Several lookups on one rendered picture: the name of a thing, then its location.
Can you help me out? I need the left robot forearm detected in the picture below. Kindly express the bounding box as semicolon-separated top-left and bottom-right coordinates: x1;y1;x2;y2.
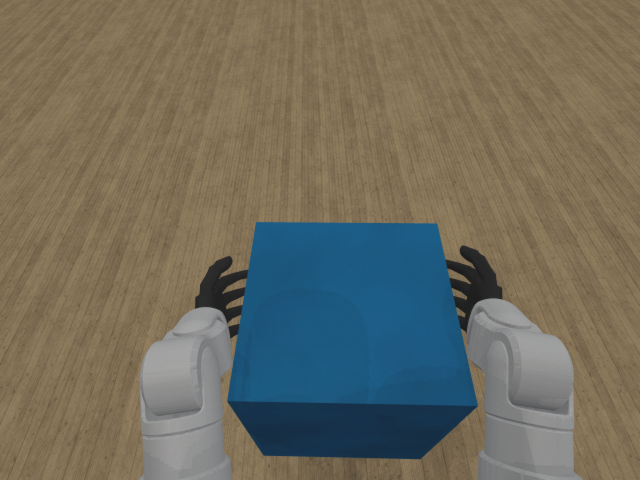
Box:
138;307;233;480

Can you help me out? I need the right robot forearm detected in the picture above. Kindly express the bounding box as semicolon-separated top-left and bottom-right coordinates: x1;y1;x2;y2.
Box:
466;298;583;480

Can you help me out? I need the right robot hand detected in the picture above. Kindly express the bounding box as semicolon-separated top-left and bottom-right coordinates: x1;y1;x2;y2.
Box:
446;245;502;334

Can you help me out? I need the left robot hand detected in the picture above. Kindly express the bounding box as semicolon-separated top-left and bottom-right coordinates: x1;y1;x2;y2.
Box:
195;256;248;339

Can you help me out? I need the carton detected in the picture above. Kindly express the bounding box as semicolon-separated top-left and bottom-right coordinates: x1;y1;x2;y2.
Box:
227;222;478;459

